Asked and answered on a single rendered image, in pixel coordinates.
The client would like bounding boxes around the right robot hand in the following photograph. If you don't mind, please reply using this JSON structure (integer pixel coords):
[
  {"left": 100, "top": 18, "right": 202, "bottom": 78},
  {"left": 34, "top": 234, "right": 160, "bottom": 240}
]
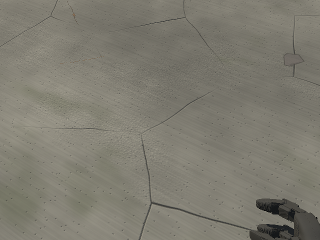
[{"left": 249, "top": 198, "right": 320, "bottom": 240}]

